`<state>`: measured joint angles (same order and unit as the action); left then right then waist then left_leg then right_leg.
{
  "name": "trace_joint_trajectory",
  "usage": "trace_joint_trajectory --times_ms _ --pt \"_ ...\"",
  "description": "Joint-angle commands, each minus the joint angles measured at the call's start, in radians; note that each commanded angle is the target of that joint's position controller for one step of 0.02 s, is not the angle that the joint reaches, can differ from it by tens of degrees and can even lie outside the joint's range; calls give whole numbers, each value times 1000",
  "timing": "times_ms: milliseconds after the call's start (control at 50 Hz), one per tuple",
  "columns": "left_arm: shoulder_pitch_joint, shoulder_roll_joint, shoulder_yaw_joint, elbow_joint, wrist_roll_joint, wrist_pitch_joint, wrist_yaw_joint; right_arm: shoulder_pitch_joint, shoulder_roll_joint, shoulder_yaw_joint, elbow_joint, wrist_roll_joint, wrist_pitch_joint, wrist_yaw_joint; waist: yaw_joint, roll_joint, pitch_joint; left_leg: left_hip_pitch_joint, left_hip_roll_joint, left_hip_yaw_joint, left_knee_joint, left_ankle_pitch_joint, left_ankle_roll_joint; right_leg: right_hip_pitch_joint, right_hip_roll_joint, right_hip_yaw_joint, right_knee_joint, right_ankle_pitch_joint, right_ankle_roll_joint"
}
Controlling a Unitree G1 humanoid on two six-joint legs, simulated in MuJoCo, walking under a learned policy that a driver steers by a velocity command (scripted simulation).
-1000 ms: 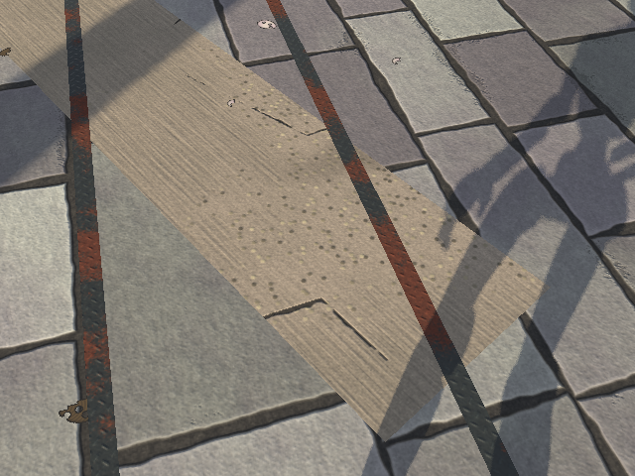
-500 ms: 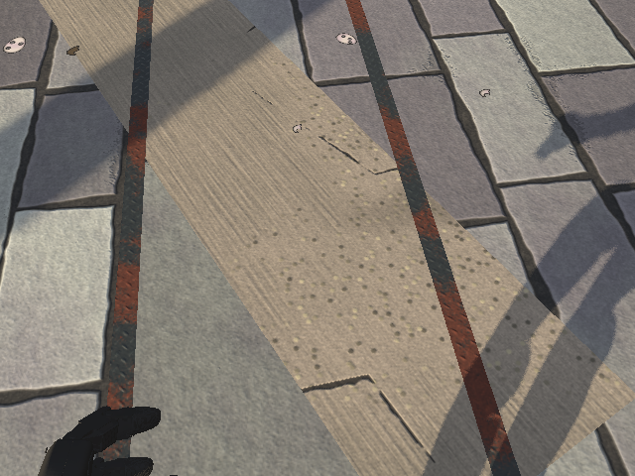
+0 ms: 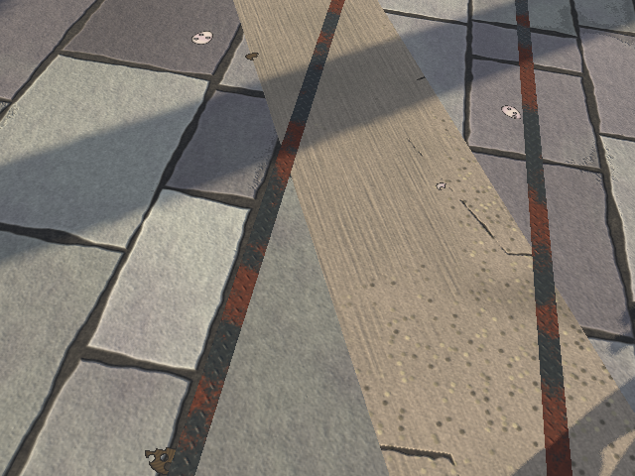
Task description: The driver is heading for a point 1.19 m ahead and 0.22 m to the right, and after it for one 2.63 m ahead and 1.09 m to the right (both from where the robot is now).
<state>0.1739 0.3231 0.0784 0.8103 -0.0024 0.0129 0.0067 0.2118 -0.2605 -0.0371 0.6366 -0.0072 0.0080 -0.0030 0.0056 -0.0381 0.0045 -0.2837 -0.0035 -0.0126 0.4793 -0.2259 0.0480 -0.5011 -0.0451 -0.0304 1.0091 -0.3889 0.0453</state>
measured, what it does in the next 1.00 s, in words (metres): walks ahead: right foot, then left foot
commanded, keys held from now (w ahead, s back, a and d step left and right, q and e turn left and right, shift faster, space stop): w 0.78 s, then no key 0.22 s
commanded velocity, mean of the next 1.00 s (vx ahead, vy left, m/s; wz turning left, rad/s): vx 0.39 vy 0.00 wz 0.04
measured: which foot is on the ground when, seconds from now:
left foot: down 0.00-0.34, up 0.36-0.82, down 0.84-1.00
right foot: up 0.00-0.32, down 0.34-0.84, up 0.86-1.00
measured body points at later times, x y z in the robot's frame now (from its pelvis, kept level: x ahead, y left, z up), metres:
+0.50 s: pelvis +0.14 -0.06 +0.00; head +0.15 -0.09 +0.45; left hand +0.21 +0.21 -0.11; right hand +0.25 -0.34 -0.12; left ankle +0.12 +0.09 -0.66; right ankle +0.12 -0.15 -0.74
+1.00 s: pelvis +0.39 -0.01 -0.01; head +0.44 +0.00 +0.44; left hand +0.45 +0.27 -0.14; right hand +0.56 -0.26 -0.10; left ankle +0.47 +0.08 -0.74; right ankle +0.31 -0.16 -0.66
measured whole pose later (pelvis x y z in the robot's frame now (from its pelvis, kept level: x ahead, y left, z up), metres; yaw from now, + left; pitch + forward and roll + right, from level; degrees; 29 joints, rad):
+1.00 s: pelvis +0.39 -0.01 -0.01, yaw +0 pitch +2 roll +0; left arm 0.27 0.30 0.04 0.86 -0.01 -0.04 0.01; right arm 0.14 -0.26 -0.04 0.71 -0.01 -0.07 0.04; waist 0.02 -0.02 0.07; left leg -0.37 -0.04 0.06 0.45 -0.11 0.06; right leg -0.43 -0.04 0.05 1.14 -0.47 0.03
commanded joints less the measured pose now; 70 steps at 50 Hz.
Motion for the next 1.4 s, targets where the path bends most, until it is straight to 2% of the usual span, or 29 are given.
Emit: trace_joint_trajectory --times_ms 20,120,240,320,340,360,380,400,460,620,700,760,800,820,840,860,880,900,920,940,960,1040,1140,1220,1260,1280,1300,1320,1400 --pt "-57 92 26 -66 -12 -34 -7 42 -157 -45 -30 -2 -31 -14 -30 205 -15 176 235 -315 -313 -249 155 -185 -26 43 -14 116 -13" --pt "-100 45 6 -62 -8 -73 -22 70 -183 -61 -1 9 -59 -17 -49 169 -11 209 241 -265 -330 -141 162 -115 -23 43 -279 186 -28" --pt "-120 50 -7 -69 -19 -90 -39 102 -204 -72 40 27 -60 2 -64 158 18 131 257 -261 -312 -188 175 8 -8 20 -425 160 -56" --pt "26 64 -1 -14 -18 -104 -40 87 -162 -57 55 27 -51 8 23 125 -21 14 198 -207 -177 -165 123 295 28 -15 -540 198 -96" --pt "131 96 10 14 -19 -106 -30 74 -116 -41 51 18 -53 7 67 85 -54 -78 147 -150 -40 -144 82 441 -33 66 -565 164 -122" --pt "222 202 33 24 -9 -105 -20 65 -43 -19 11 4 -67 9 82 -144 -102 -300 15 -2 310 -190 2 630 -239 370 -663 52 -217" --pt "280 241 45 32 -4 -105 -29 42 -95 -31 -22 18 -86 1 110 -250 -103 -521 -34 -14 552 -349 -27 687 -355 678 -786 -180 -334" --pt "231 172 23 17 -5 -111 -32 36 -164 -50 -14 36 -97 1 94 -144 -42 -593 30 -78 667 -294 -14 648 -341 659 -800 -274 -326" --pt "115 83 -8 -15 3 -113 -34 15 -145 -53 1 19 -96 5 37 -74 37 -573 110 -66 624 -62 -10 506 -234 428 -832 -46 -260" --pt "176 100 -9 18 -6 -106 -9 -129 -51 -26 -39 17 -92 16 54 -42 42 -428 92 8 251 268 -63 427 -129 122 -874 478 -227" --pt "249 113 -7 48 -15 -92 -5 -250 -43 -18 -75 28 -102 42 93 -31 85 -395 64 25 100 324 -46 479 -164 115 -867 451 -230" --pt "263 127 1 65 -20 -77 -1 -283 -61 -21 -96 30 -108 60 74 -39 94 -388 51 18 44 248 -8 571 -210 122 -815 547 -217" --pt "244 147 9 63 -16 -68 5 -212 -99 -37 -80 21 -109 59 19 -66 37 -257 5 45 25 177 26 611 -202 107 -699 848 -192" --pt "224 150 9 59 -13 -60 8 -83 -133 -56 -44 12 -110 53 -54 -71 -50 -79 -32 75 -2 211 54 599 -166 77 -542 1031 -167" --pt "217 133 1 46 -6 -61 11 62 -176 -71 -5 1 -110 41 -120 -54 -160 185 19 36 5 379 92 477 -116 55 -340 989 -125" --pt "265 57 -24 10 29 -73 11 194 -267 -86 16 -28 -105 29 -119 151 -343 576 271 -236 108 715 187 173 -4 23 22 509 -71" --pt "413 -11 -47 51 12 -88 -3 195 -246 -73 26 -22 -100 37 -65 330 -512 761 459 -610 14 750 336 -56 140 154 290 -288 -33" --pt "326 115 -13 59 -18 -93 -8 160 -177 -59 16 -6 -88 35 -100 187 -440 639 398 -511 -24 697 285 -84 79 216 348 -255 -36" --pt "220 120 -11 21 -32 -91 -8 70 -144 -45 16 5 -85 32 -73 153 -259 484 354 -349 -46 739 249 -136 29 152 312 -196 -33" --pt "171 98 -14 15 -20 -85 -1 12 -119 -36 22 8 -86 33 -41 68 -167 333 302 -270 -84 758 224 -118 -13 119 248 -130 -23" --pt "164 86 -10 14 -9 -71 6 -37 -101 -30 23 5 -87 35 -4 64 -115 214 265 -210 -128 735 208 -69 -39 107 187 -83 -15" --pt "226 16 -20 29 4 -25 24 -117 -93 -26 62 -24 -106 38 73 129 -106 -20 212 -67 -210 778 212 143 -51 88 -21 47 18" --pt "91 31 -20 -2 9 -12 27 -94 -129 -30 124 -18 -78 16 23 129 -107 -13 201 -47 -237 474 186 202 -50 80 -275 221 11" --pt "48 39 -11 -13 18 -8 26 -99 -106 -16 160 -1 -56 13 29 112 -58 -26 182 -88 -202 101 141 290 -28 63 -482 254 -22" --pt "41 84 -4 -23 30 -15 32 -36 -57 3 186 -10 -56 12 12 37 -50 -46 100 -62 -117 -25 46 384 -98 142 -598 482 -55" --pt "-4 152 9 -28 18 -12 38 65 -58 -1 203 -17 -59 13 -74 -94 -51 -81 22 -10 -94 -99 7 399 -141 183 -574 493 -100" --pt "-19 85 0 -16 11 -10 31 42 -50 4 210 -18 -52 5 -53 -128 -62 16 8 30 -93 -75 -19 301 -110 168 -596 291 -106" --pt "-33 37 -11 -17 12 -12 23 -10 -76 0 207 -15 -42 -1 -30 -90 -29 42 12 29 -84 -44 -26 254 -76 151 -609 220 -88" --pt "-19 41 -12 18 11 -35 15 -25 -90 -6 228 -8 -19 -14 -17 -42 -41 63 36 9 -70 72 -14 300 -44 112 -566 388 -65"
Velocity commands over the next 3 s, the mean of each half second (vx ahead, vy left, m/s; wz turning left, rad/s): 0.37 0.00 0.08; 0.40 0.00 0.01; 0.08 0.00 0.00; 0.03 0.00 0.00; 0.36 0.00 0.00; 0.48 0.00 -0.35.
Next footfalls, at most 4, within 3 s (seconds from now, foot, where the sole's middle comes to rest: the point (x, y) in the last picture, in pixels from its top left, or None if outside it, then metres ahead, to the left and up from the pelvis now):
0.34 right None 0.16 -0.15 -0.78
0.84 left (269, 469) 0.51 0.08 -0.78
1.24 right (384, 450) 0.56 -0.16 -0.78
2.62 left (280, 297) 0.94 0.07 -0.78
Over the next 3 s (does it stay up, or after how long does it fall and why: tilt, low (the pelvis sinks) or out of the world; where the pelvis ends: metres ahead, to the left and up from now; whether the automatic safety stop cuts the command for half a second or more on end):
stays up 0.95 -0.03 0.00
